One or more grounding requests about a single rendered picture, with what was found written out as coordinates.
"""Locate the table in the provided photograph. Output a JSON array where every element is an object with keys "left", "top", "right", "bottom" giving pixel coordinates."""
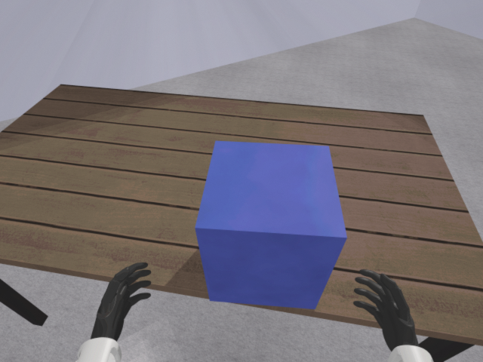
[{"left": 0, "top": 84, "right": 483, "bottom": 362}]

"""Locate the right robot forearm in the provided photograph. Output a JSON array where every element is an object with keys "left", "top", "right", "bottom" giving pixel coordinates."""
[{"left": 387, "top": 345, "right": 434, "bottom": 362}]

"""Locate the left robot forearm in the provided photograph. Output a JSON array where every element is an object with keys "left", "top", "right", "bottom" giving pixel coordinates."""
[{"left": 76, "top": 337, "right": 122, "bottom": 362}]

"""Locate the carton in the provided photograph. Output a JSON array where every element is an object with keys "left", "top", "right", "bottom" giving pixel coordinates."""
[{"left": 195, "top": 141, "right": 347, "bottom": 309}]

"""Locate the left robot hand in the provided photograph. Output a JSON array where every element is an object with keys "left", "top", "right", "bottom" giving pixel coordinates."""
[{"left": 91, "top": 262, "right": 151, "bottom": 341}]

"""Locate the right robot hand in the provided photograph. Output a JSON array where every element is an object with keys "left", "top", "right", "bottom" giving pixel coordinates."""
[{"left": 353, "top": 269, "right": 419, "bottom": 351}]

